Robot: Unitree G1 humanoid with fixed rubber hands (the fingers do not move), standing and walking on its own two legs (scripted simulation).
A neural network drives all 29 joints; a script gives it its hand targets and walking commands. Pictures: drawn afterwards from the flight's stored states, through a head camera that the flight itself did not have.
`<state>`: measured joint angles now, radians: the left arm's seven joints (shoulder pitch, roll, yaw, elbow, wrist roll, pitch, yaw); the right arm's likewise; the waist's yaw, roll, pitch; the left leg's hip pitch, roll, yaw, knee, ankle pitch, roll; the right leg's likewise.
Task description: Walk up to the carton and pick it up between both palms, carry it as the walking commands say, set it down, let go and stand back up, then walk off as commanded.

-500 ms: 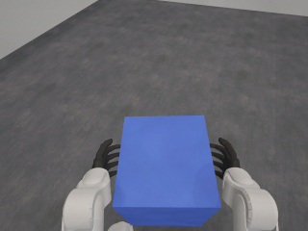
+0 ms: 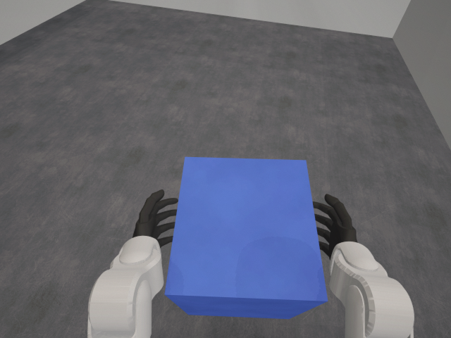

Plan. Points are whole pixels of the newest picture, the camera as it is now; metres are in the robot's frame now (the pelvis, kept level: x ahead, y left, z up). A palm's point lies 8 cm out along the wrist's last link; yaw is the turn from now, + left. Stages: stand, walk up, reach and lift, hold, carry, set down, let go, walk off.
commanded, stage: carry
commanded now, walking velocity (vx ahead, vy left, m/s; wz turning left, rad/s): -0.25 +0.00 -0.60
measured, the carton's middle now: (241, 245) +0.29 +0.01 +0.02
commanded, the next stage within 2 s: none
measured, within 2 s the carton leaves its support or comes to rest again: neither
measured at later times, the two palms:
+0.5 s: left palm out of the picture +0.09 +0.07 +0.08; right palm out of the picture +0.03 -0.21 +0.10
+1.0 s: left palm out of the picture -0.07 -0.03 +0.07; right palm out of the picture -0.25 -0.26 +0.07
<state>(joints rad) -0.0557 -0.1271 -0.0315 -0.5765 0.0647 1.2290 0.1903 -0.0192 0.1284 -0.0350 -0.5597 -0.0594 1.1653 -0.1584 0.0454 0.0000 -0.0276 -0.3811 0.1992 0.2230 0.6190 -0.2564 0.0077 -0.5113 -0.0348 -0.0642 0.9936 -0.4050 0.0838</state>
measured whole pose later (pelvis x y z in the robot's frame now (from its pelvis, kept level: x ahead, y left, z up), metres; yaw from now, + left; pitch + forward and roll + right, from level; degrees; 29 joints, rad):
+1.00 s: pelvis -0.36 +0.01 -0.01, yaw -35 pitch +3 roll +1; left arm -0.02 -0.13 -0.01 -0.51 0.07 1.16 0.17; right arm -0.04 0.13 -0.02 -0.50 -0.05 1.15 -0.19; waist -0.05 0.01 0.03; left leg -0.60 0.09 0.08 1.13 -0.43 -0.06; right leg -0.44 -0.02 0.00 0.59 -0.19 0.00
